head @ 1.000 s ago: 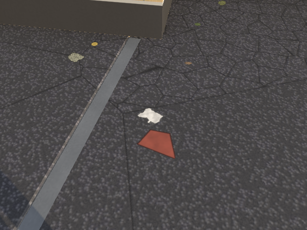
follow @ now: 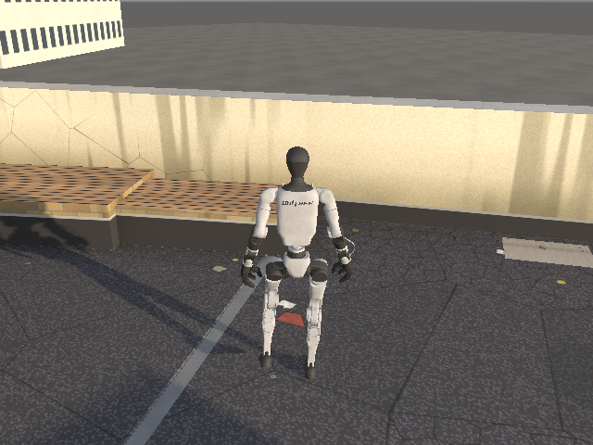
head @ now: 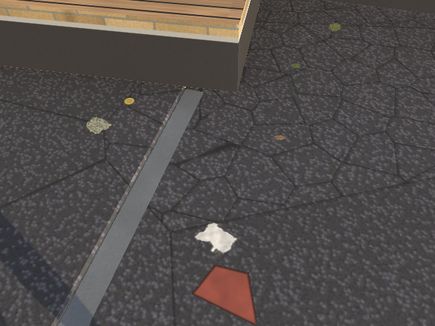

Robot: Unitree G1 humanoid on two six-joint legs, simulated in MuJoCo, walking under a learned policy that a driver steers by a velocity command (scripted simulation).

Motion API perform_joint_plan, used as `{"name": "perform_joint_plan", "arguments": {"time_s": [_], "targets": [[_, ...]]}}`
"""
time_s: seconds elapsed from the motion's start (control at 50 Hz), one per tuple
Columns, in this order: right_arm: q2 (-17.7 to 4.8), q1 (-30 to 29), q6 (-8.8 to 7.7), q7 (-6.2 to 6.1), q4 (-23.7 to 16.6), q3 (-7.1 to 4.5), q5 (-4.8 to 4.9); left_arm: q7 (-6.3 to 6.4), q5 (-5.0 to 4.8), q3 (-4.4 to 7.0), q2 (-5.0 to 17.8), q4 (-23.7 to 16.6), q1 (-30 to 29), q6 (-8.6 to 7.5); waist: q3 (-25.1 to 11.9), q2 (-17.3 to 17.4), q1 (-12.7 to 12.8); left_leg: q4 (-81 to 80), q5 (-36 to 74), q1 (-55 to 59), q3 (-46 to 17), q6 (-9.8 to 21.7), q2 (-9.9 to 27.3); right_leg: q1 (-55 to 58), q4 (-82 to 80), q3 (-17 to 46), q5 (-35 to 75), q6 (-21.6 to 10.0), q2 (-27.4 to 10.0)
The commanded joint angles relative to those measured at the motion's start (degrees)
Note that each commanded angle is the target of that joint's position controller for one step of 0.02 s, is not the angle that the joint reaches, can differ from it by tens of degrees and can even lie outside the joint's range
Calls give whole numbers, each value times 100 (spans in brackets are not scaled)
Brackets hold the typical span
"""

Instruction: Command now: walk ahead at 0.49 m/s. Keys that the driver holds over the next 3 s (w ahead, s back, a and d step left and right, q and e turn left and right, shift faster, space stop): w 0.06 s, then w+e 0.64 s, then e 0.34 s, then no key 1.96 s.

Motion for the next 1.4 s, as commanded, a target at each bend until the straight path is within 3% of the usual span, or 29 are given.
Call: {"name": "perform_joint_plan", "arguments": {"time_s": [0.02,0.22,0.28,0.32,0.34,0.36,0.38,0.4,0.42,0.46,0.56,0.74,0.8,0.84,0.86,0.88,0.9,0.92,0.94,0.98,1.02,1.08,1.16,1.28,1.32,1.34,1.36,1.38,1.4], "targets": [[-288,206,77,-40,-250,-87,-73,112,7,101,753,-281,-197,-119,40,-539,-262,-585,616,-429,-115,-178,341,-196,-1491,1380,118,-982,-1582],[-259,-1722,-96,195,-857,6,-25,296,-163,164,938,-82,942,95,279,-512,261,-3551,1984,-321,25,-370,-221,781,-960,1278,431,-696,-1586],[-559,-1363,-178,230,-832,-83,-5,331,-164,242,1043,-139,842,178,68,-712,-64,-3817,1432,406,3,-227,-344,1014,-412,1554,806,-535,-1760],[-1012,117,-225,167,-468,-304,-59,311,-95,164,803,-284,709,209,-926,-591,-769,-3782,1216,2546,-39,111,-237,484,1364,1247,1482,-252,-1216],[-1456,988,-212,119,-359,-412,-167,315,-7,58,405,-507,835,209,-1886,305,-917,-3759,751,4358,-1422,485,952,-888,3309,776,-16,24,-568],[-1622,1071,-165,173,-313,-418,-201,296,-156,-59,-20,-623,1416,98,-2438,1993,-573,-4687,-271,5392,-3892,1149,1876,-2521,4791,815,-2715,212,11],[-928,761,-174,182,-416,-238,-175,305,-283,99,652,-538,1188,66,-1875,1179,-623,-4842,-782,4929,-3599,953,1645,-2986,5464,1289,-2503,186,-388],[-613,368,-178,172,-494,-149,-142,312,-324,166,853,-628,779,60,-1156,708,-599,-4874,-485,4152,-2534,698,1468,-3140,5487,1156,-1950,124,-635],[-534,15,-179,182,-520,-117,-173,341,-284,181,770,-640,599,74,-817,282,-435,-5022,53,3419,-1904,590,1240,-2877,5311,1072,-1450,136,-886],[-353,-262,-183,174,-467,-76,-239,319,-232,243,584,-680,569,182,-431,416,-194,-5360,742,2592,-958,517,923,-2417,4876,1089,-929,149,-1165],[-561,-95,-213,67,-301,-180,-230,260,-183,249,376,-1050,111,395,-94,123,-135,-5772,1599,2445,31,749,924,-2829,4132,1034,-183,270,-1269],[-926,302,45,-75,-214,-301,-106,-58,-98,138,307,-1755,-1363,348,378,-14,-497,-5437,2960,3199,1343,528,922,-2720,1869,188,675,181,-968],[-1164,163,202,-136,-305,-368,14,-128,-87,285,607,-1834,-892,368,-134,328,-119,-4230,5362,3453,1525,298,913,-1737,1690,-228,39,-60,-439],[-1146,-11,250,-131,-412,-351,65,-49,-109,571,1148,-1502,495,367,-870,126,623,-2200,4938,2896,1643,-87,548,183,871,-194,868,-411,-41],[-682,244,201,-86,-550,-207,-209,111,-81,696,1687,-1441,786,414,-1309,-970,482,-386,1194,1324,1611,-469,105,1758,1037,1187,3078,-760,-1044],[-300,846,71,-7,-737,-59,-328,138,64,677,2114,-1788,343,408,-2278,-1785,-157,1670,-2641,-397,740,-811,-970,3163,1026,4028,4804,-2162,-2566],[-751,491,-26,55,-738,-139,-111,61,64,581,1769,-1895,522,406,-2907,-823,308,1959,-2435,-595,-300,-695,-778,3053,549,4061,4055,-2191,-2583],[-786,-37,-41,43,-921,-148,53,48,8,507,1483,-1927,191,363,-2123,-606,251,1738,-1883,-906,-240,-556,-576,2419,402,3306,3337,-1879,-2278],[-748,-129,7,-37,-860,-155,-24,60,-110,454,1245,-1938,-194,339,-1360,-191,38,1206,-1393,-919,-182,-553,-333,1494,251,2722,2793,-1511,-1914],[-905,-70,202,-144,-832,-238,-176,121,-61,376,1021,-2044,-594,371,-934,-337,-275,591,-940,-247,-229,-541,-144,161,-22,2313,2336,-1262,-1589],[-756,27,313,-167,-894,-225,-215,162,32,411,1148,-2075,-600,372,-975,-497,-383,249,-724,71,-167,-591,-270,-303,-99,2156,2616,-1271,-1441],[-646,-42,375,-210,-946,-187,-235,273,-13,411,1199,-2069,-494,404,-1144,-593,-351,-356,-327,-71,-181,-719,-357,-203,-25,2008,2693,-1192,-1372],[-604,-432,454,-204,-1068,-148,-184,379,-12,322,1079,-2039,-484,523,-1044,-791,-177,-1223,230,-15,-229,-799,-314,-219,-118,2037,1126,-944,-1227],[-612,-624,370,-116,-1136,-116,-139,344,80,197,961,-1926,-427,592,-759,-978,-12,-2530,-91,771,-95,-701,-430,-232,111,2283,700,-904,-1275],[-514,-415,301,-48,-1077,-90,-149,331,28,108,825,-1900,-490,617,-757,-891,-220,-3635,381,1385,35,-537,-523,-198,449,2291,1066,-726,-1180],[-556,-316,263,-12,-1050,-80,-205,334,8,67,743,-1855,-356,613,-741,-756,-282,-4301,1278,1876,-88,-406,-403,-313,571,2251,996,-487,-1021],[-891,-199,242,-16,-1065,-130,-292,342,93,21,628,-1858,-146,577,-897,-270,-158,-4302,2514,2416,-646,-174,252,-531,979,1982,456,-175,-714],[-1246,-459,275,-33,-1076,-198,-319,312,86,52,606,-1830,309,524,-879,728,319,-4104,3406,2602,-1123,378,795,-968,1286,1350,-790,81,-104],[-763,-535,302,-21,-1038,-104,-299,309,121,50,692,-1831,82,514,-941,954,166,-4254,2690,2188,-1343,698,922,-631,1192,1136,-1110,278,-184]]}}
Next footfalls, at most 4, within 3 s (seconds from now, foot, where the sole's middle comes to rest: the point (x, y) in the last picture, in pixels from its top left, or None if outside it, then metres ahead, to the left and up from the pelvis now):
0.32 left None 0.38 0.16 -0.78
0.86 right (289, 300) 0.58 -0.16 -0.78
1.34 left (229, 259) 0.71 0.03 -0.78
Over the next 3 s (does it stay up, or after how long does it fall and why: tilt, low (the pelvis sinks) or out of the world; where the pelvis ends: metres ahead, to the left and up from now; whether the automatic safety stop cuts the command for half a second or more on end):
stays up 0.62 -0.03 0.00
